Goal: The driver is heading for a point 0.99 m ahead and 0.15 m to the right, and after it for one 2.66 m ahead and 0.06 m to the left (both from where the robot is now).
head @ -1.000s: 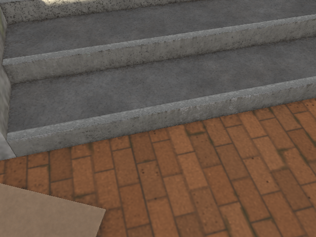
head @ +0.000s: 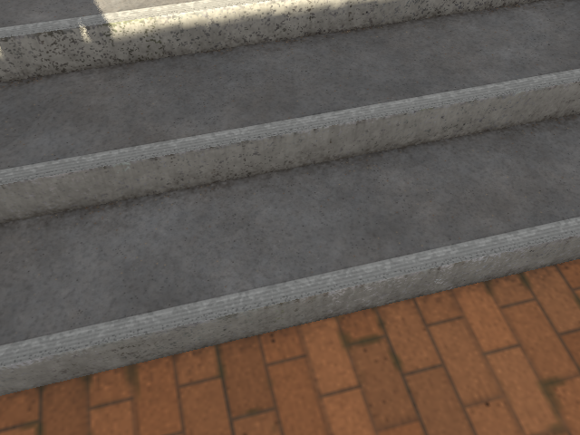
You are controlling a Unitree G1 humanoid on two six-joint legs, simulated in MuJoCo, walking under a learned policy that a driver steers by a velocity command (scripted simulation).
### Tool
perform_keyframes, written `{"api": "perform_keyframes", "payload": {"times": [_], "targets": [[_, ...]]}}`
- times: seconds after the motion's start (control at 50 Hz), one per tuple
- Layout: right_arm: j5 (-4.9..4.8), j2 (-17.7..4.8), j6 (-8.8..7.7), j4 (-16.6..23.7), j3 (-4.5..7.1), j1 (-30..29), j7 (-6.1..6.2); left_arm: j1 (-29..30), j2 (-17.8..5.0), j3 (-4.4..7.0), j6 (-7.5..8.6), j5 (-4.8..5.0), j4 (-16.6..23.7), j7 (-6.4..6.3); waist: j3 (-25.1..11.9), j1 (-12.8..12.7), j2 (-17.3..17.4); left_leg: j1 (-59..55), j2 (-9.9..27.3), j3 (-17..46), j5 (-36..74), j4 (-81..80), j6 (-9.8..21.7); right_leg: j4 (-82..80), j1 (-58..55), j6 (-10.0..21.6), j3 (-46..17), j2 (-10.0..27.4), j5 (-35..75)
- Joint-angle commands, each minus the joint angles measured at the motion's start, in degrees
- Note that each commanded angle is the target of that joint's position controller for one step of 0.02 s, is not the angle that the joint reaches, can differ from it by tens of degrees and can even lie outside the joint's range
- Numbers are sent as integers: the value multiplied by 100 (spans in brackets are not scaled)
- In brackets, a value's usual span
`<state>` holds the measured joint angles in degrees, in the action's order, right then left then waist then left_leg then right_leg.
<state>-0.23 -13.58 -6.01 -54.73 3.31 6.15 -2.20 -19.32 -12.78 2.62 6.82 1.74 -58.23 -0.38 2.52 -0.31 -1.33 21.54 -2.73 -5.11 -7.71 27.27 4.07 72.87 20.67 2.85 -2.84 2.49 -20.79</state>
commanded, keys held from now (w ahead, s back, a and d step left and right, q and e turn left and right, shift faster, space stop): w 0.80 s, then w+e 0.20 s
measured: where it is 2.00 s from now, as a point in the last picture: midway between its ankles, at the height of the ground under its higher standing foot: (356, 157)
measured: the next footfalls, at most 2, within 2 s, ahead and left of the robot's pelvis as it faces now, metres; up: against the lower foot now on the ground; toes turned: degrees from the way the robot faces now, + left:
right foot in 0.38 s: +0.38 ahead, -0.13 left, +0.00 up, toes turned -5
left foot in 0.90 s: +0.59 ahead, +0.06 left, +0.00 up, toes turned +4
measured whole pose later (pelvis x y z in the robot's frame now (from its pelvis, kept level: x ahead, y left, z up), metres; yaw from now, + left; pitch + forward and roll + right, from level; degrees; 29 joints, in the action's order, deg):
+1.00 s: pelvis +0.52 -0.01 +0.01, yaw -3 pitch -1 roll -1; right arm 1.6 -10.6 -4.5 -56.1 2.7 14.9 0.3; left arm -19.1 -11.0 2.7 3.2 -1.1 -57.3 0.6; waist 0.4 -0.5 -2.4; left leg 14.9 0.1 -8.1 -14.1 29.1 4.0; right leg 76.5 25.0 4.9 0.5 0.0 -19.9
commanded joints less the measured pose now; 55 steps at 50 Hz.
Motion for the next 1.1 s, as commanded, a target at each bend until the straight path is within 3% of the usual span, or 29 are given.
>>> {"api": "perform_keyframes", "payload": {"times": [0.02,0.08,0.16,0.18,0.22,0.3,0.34,0.36,0.38,0.4,0.42,0.44,0.46,0.5,0.56,0.68,0.7,0.74,0.8,0.84,0.86,0.88,0.9,0.92,0.94,0.96,1.0,1.04,1.1], "targets": [[73,-271,-110,37,0,278,-30,-201,-369,160,-24,-42,392,-78,-577,-93,338,-1204,1589,1886,487,-1735,1032,-7,1156,99,-241,639,513],[42,-554,-126,-116,33,533,66,158,-311,164,-160,-61,607,-99,-135,-185,432,-715,1525,1444,695,-2098,1090,-734,1445,-41,-112,785,788],[4,-754,-63,-176,62,934,210,1136,-380,153,-136,-139,952,-52,21,51,347,-961,1367,1036,946,-2175,930,-2294,1895,-218,52,747,2095],[128,-468,-67,-315,-12,1263,153,1227,-75,-23,-261,-537,1033,193,204,2,325,-525,1064,586,906,-2219,775,-2849,1226,-252,567,542,2259],[143,-531,-70,-333,6,1506,121,1665,-95,-50,-359,-415,1142,326,211,245,533,-635,985,463,830,-2237,633,-3367,773,-270,770,342,2573],[171,-828,-38,-368,90,1711,168,2086,-456,4,-306,-369,1396,260,194,296,499,-1977,1497,726,1437,-1763,544,-4105,939,-103,622,246,1884],[186,-874,5,-380,119,1684,218,1611,-569,65,-219,-412,1302,203,-33,62,575,-2363,1568,709,2383,-1011,430,-4431,401,62,642,57,1274],[193,-796,46,-389,94,1685,229,828,-625,114,-147,-454,1041,157,-392,-268,459,-2354,1348,530,2869,-52,340,-4855,-443,189,743,-127,1286],[187,-533,53,-293,2,1744,244,-200,-914,203,-63,-563,746,83,-1106,-579,136,-1641,1059,342,2135,1253,230,-4728,-1893,400,296,325,1471],[-85,46,42,-114,-136,2361,203,-863,-1675,413,-61,-626,620,52,-1913,-478,-1407,469,201,-172,-275,3382,-54,-5025,-3784,1127,-2160,1954,1161],[54,-451,43,-194,-10,2189,220,-773,-1507,424,-161,-415,596,101,-1983,-478,-1156,1219,4,448,-2226,4143,23,-5661,-3690,1214,-3289,2121,994],[103,-580,70,-123,50,1729,202,-144,-1150,314,-183,-357,715,126,-1228,-245,-570,1458,382,698,-1793,4379,117,-5690,-2984,1059,-2438,1864,602],[102,-436,54,-77,8,1451,162,259,-779,219,-165,-338,786,150,-751,-151,-232,1394,590,703,-1328,4189,128,-5906,-2256,976,-1877,1648,775],[208,-255,149,-105,-24,1386,131,469,-466,124,-114,-271,697,122,-316,107,-298,935,851,664,-920,3670,57,-6252,-1398,715,-988,1225,1482],[267,-170,284,-161,-36,1441,89,165,-519,120,-6,-244,486,110,-377,237,-265,774,825,501,-661,3578,-85,-6314,-1313,792,-428,1049,2623],[238,-120,329,276,-88,135,47,-252,-559,89,-22,-265,233,90,99,-6,-270,1272,898,259,113,2010,-359,-6601,-1459,865,25,875,2405],[219,16,345,229,-135,243,76,-408,-520,84,-45,-323,169,78,-33,-3,-431,1007,801,101,35,1993,-354,-6511,-1450,885,143,849,2315],[200,-14,337,321,-156,-21,116,-544,-520,76,-64,-334,113,57,116,-95,-408,824,728,2,30,1597,-293,-6456,-1408,918,171,870,2376],[243,-79,291,453,-136,-73,197,-699,-564,81,-120,-365,25,-2,148,-57,-387,1089,687,-1,-612,1641,-37,-6060,-2040,1025,-147,1274,2986],[189,-73,206,391,-100,389,252,-474,-597,82,-146,-369,55,-13,75,244,-320,330,435,-54,-901,1139,112,-5328,-1922,919,-97,1185,4448],[187,-117,134,132,-41,1170,286,-293,-677,111,-164,-314,76,2,-210,611,-149,-573,207,-128,-604,522,159,-4385,-1757,816,74,914,5216],[195,-263,70,-172,59,2094,335,-39,-710,129,-161,-165,159,27,-677,1039,91,-1852,245,-60,62,-185,142,-3153,-1203,639,282,513,5056],[359,-1049,17,-261,239,2822,413,158,-318,26,-124,-101,423,54,-993,1147,978,-2853,1821,1783,-243,-1021,289,-1259,77,308,556,-54,2541],[350,-1497,74,-282,325,2669,355,-577,209,-47,-155,-74,407,49,-1025,493,1470,-3323,2832,3504,763,-1432,636,-46,1516,181,244,-702,-590],[190,-1103,160,-260,295,2276,302,-534,-14,2,-263,-210,317,47,-758,391,957,-2667,2871,3564,-1318,-1566,890,823,1840,220,-6,-309,-370],[129,-422,180,-144,118,1715,248,-67,-127,43,-305,-310,399,91,-16,313,620,-2028,2509,2877,-2549,-1795,818,1272,2273,246,120,-53,21],[132,80,134,-218,-46,1492,231,112,-12,76,-379,-358,497,154,400,60,684,-1367,1964,1718,-2106,-1894,381,1920,2611,274,201,107,494],[180,174,45,-455,-101,1802,258,411,315,14,-493,-360,713,213,427,-36,512,-1144,1853,1063,-1152,-1707,212,2708,3091,249,200,57,688],[260,88,-48,-634,-121,2193,193,1111,591,-102,-612,-321,1200,87,365,-21,475,-1105,1899,567,-229,-1605,164,3572,4144,266,267,-114,503]]}}
Keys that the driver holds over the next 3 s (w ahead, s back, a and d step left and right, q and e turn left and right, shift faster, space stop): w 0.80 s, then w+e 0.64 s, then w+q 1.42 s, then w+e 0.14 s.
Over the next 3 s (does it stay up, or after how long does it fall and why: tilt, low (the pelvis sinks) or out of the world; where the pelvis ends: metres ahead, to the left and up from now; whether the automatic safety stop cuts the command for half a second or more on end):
stays up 1.67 -0.12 0.35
